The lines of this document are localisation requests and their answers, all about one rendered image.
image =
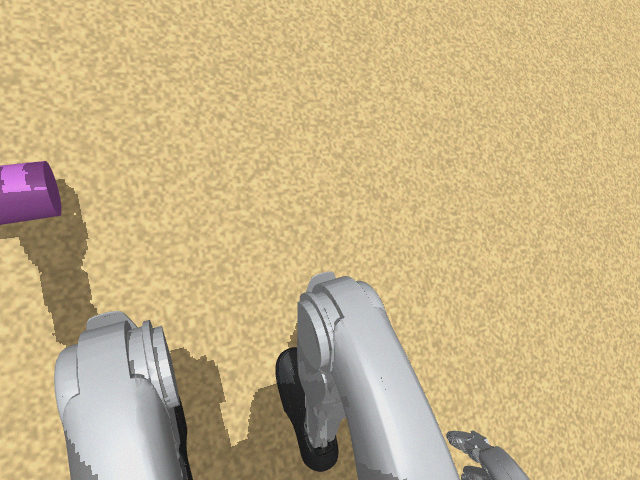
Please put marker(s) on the right robot foot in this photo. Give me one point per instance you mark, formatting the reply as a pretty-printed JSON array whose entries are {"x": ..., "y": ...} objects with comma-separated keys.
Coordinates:
[{"x": 293, "y": 400}]

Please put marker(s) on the bottle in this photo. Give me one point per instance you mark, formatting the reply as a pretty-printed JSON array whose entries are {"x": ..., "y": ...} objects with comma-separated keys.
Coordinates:
[{"x": 28, "y": 191}]

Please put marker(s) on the left robot foot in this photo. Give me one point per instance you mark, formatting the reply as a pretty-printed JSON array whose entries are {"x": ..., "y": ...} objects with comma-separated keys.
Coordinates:
[{"x": 182, "y": 429}]

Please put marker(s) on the right robot hand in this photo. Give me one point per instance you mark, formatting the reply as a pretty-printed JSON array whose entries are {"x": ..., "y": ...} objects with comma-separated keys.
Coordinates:
[{"x": 496, "y": 463}]

